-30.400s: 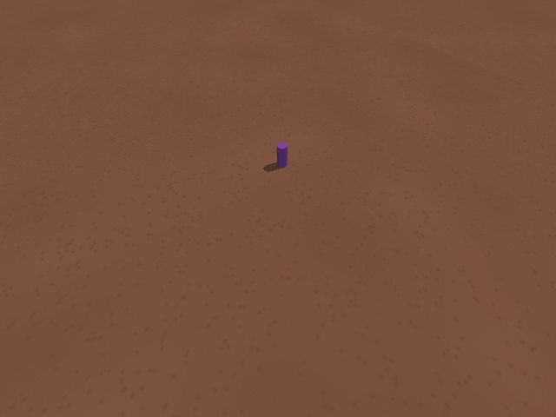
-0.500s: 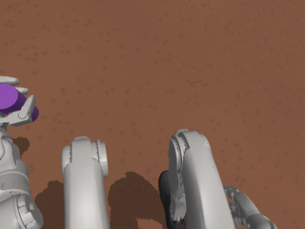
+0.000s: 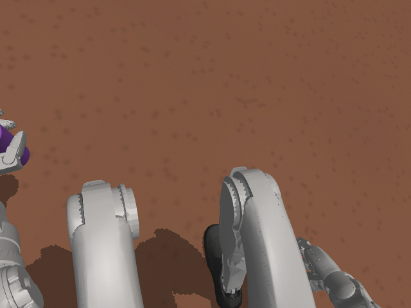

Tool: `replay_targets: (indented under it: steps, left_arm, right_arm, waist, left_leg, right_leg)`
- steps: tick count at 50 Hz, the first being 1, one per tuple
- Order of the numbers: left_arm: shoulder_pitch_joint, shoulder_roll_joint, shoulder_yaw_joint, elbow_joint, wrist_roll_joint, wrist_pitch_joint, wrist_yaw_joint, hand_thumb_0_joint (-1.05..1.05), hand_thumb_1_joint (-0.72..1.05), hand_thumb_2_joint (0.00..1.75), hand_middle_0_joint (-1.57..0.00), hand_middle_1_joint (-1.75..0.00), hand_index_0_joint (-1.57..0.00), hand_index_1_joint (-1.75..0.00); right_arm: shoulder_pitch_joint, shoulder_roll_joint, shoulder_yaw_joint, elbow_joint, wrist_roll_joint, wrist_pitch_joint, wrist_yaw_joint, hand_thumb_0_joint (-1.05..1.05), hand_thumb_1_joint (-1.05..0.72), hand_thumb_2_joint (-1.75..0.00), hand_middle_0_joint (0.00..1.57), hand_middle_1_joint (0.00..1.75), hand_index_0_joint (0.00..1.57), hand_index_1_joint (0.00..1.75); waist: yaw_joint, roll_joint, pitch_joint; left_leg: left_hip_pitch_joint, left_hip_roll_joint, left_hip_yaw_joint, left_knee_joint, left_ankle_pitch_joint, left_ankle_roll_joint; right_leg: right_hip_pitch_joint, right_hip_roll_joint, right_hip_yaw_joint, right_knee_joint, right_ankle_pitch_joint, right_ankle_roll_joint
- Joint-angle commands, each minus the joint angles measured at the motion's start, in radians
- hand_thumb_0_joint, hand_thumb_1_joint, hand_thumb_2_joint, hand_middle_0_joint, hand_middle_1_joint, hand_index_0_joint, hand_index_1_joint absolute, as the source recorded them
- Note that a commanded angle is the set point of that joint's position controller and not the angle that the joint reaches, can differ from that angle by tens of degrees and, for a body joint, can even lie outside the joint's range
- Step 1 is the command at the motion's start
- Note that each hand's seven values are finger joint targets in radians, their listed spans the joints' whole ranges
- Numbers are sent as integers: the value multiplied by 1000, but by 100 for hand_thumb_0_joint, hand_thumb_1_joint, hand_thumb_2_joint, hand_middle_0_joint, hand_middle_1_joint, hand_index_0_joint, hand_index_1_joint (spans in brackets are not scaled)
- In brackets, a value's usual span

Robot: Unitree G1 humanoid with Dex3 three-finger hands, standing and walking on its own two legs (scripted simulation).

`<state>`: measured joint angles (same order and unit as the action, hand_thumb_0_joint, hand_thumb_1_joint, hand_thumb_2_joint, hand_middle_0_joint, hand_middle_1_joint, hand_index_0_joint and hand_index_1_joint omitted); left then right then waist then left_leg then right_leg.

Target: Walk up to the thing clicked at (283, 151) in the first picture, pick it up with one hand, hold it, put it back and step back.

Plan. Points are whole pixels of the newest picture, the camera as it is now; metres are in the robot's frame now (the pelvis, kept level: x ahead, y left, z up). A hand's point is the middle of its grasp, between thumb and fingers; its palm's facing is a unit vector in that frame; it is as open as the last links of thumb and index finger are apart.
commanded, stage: lower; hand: left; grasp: from the side
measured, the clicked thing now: out of the picture +0.40 +0.33 -0.12
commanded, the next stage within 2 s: loosen in 1.46 s
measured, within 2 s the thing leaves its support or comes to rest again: rests again in 1.24 s
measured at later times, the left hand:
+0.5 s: hand (13, 146) +0.41 +0.32 -0.15, palm faces +0.44 -0.90 +0.01, open 7.4 cm
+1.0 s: hand (20, 148) +0.41 +0.32 -0.18, palm faces +0.46 -0.89 +0.02, open 7.4 cm
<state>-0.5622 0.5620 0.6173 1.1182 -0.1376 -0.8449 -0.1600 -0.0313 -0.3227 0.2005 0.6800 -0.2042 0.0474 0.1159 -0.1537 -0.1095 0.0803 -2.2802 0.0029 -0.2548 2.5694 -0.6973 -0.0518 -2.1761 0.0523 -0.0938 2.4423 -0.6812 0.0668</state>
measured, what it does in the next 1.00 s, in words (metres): stands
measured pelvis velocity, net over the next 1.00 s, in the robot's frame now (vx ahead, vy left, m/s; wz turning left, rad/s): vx -0.01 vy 0.02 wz -0.09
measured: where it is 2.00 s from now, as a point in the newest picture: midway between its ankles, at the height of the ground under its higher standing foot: (171, 295)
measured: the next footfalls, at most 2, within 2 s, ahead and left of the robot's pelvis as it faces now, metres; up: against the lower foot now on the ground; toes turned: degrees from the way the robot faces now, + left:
none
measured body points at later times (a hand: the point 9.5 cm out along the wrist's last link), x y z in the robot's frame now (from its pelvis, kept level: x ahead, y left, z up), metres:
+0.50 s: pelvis +0.00 +0.01 -0.01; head +0.22 +0.16 +0.35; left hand +0.38 +0.37 -0.15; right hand +0.15 -0.26 -0.07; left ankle +0.08 +0.14 -0.26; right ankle +0.11 -0.13 -0.26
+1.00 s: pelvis -0.01 +0.02 -0.01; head +0.21 +0.20 +0.33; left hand +0.38 +0.36 -0.18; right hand +0.16 -0.24 -0.05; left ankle +0.08 +0.14 -0.26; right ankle +0.11 -0.13 -0.26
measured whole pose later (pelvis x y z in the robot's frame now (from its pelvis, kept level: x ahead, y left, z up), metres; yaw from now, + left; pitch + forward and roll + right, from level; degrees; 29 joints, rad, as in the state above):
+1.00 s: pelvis -0.01 +0.02 -0.01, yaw -5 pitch +13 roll -17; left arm -0.59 0.78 0.62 1.39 -0.09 -1.07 0.01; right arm -0.16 -0.36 0.44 0.58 -0.34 0.05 0.15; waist -0.21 -0.25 0.26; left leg -2.23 0.01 -0.37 2.68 -0.71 -0.01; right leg -2.07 0.10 -0.18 2.43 -0.65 0.07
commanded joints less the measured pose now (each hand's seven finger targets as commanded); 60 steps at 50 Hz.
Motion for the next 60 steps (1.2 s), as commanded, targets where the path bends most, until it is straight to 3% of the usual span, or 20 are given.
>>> replay_targets:
  steps: [1,2,3,6,7,10,12,17,19,30,35,37,38,43,44,48,60]
  left_arm:
    - [-205,233,14,-176,-15,-89,4,0,40,119,-122,-130,-124,-129]
    - [-213,259,25,-189,-14,-94,8,0,35,116,-124,-132,-126,-131]
    - [-194,225,6,-148,-13,-93,4,0,33,116,-124,-133,-126,-132]
    - [-215,229,12,-101,-25,-110,18,0,30,115,-124,-132,-127,-131]
    - [-199,244,31,-75,-26,-117,28,0,31,116,-123,-132,-125,-130]
    - [-240,260,11,-54,-18,-148,34,0,34,116,-124,-132,-126,-131]
    - [-243,303,19,-38,0,-166,39,0,34,115,-125,-132,-127,-130]
    - [-222,346,51,-4,-8,-207,44,0,34,112,-122,-129,-124,-127]
    - [-220,339,47,4,-9,-214,43,0,34,113,-121,-129,-124,-128]
    - [-207,362,40,52,7,-250,91,0,39,116,-121,-129,-123,-128]
    - [-224,375,17,75,25,-265,116,0,42,118,-122,-130,-124,-129]
    - [-224,393,16,72,27,-274,125,0,42,116,-120,-128,-122,-126]
    - [-231,373,9,80,27,-277,128,0,43,117,-120,-128,-123,-127]
    - [-217,395,11,113,31,-293,155,0,43,118,-122,-129,-124,-128]
    - [-234,390,7,106,34,-300,159,0,45,120,-122,-130,-124,-129]
    - [-213,405,4,123,43,-305,173,0,45,120,-122,-130,-124,-129]
    - [-231,424,-5,130,50,-331,203,0,44,122,-122,-130,-123,-129]
  right_arm:
    - [82,-287,-82,-43,-8,-4,-8,0,-90,-90,20,30,20,30]
    - [87,-287,-80,-42,-8,-2,-9,0,-91,-90,20,30,20,30]
    - [75,-288,-74,-48,-11,-2,-7,0,-91,-90,20,30,20,30]
    - [66,-300,-57,-51,-14,-3,-5,0,-91,-90,20,30,20,30]
    - [64,-297,-47,-52,-20,-2,-4,0,-90,-90,20,30,20,30]
    - [44,-303,-27,-61,-35,-6,0,0,-91,-90,20,30,20,30]
    - [28,-313,-17,-62,-43,-6,-1,0,-91,-90,20,30,20,30]
    - [13,-331,15,-70,-64,-3,2,0,-91,-90,20,30,20,30]
    - [6,-341,24,-70,-72,-3,1,0,-91,-90,20,30,20,30]
    - [-33,-367,69,-89,-105,3,9,0,-91,-90,20,30,20,30]
    - [-58,-374,86,-100,-114,5,13,0,-90,-90,20,30,20,30]
    - [-66,-373,96,-100,-120,6,13,0,-90,-90,20,30,20,30]
    - [-68,-377,94,-105,-121,6,14,0,-90,-90,20,30,20,30]
    - [-89,-381,112,-114,-129,4,18,0,-89,-90,20,30,20,30]
    - [-89,-385,114,-118,-133,5,17,0,-89,-90,20,30,20,30]
    - [-99,-383,125,-119,-139,5,18,0,-89,-90,20,30,20,30]
    - [-120,-390,145,-126,-154,3,20,0,-88,-90,20,30,20,30]
  waist:
    - [-15,354,-614]
    - [-10,353,-623]
    - [-23,344,-602]
    - [-45,326,-557]
    - [-39,305,-560]
    - [-60,307,-547]
    - [-63,325,-521]
    - [-59,358,-541]
    - [-71,382,-534]
    - [-105,400,-480]
    - [-124,398,-430]
    - [-116,409,-442]
    - [-129,410,-428]
    - [-127,391,-390]
    - [-140,397,-393]
    - [-132,407,-388]
    - [-151,416,-353]
  left_leg:
    - [420,31,120,-301,114,38]
    - [414,31,122,-297,116,39]
    - [416,32,116,-297,122,38]
    - [398,34,102,-292,94,38]
    - [388,34,106,-276,109,41]
    - [377,36,103,-258,90,44]
    - [385,41,90,-269,80,39]
    - [426,46,81,-261,115,29]
    - [454,49,74,-258,153,24]
    - [462,59,38,-249,161,17]
    - [445,63,21,-255,116,17]
    - [458,64,18,-249,133,15]
    - [460,65,10,-255,124,14]
    - [444,69,-3,-251,101,16]
    - [463,71,-12,-255,114,12]
    - [468,74,-16,-254,130,11]
    - [468,83,-34,-251,114,11]
  right_leg:
    - [289,15,-122,-204,167,-91]
    - [300,16,-119,-207,169,-90]
    - [290,15,-124,-201,175,-89]
    - [271,19,-138,-197,154,-90]
    - [302,22,-136,-206,168,-85]
    - [314,26,-138,-205,162,-83]
    - [289,26,-151,-192,144,-85]
    - [323,32,-161,-179,176,-85]
    - [329,31,-165,-170,211,-85]
    - [341,37,-198,-158,227,-81]
    - [325,40,-214,-159,196,-78]
    - [333,44,-215,-157,207,-78]
    - [320,44,-222,-155,202,-78]
    - [320,49,-228,-156,190,-74]
    - [319,48,-234,-152,200,-72]
    - [324,53,-235,-149,210,-74]
    - [329,63,-249,-150,208,-68]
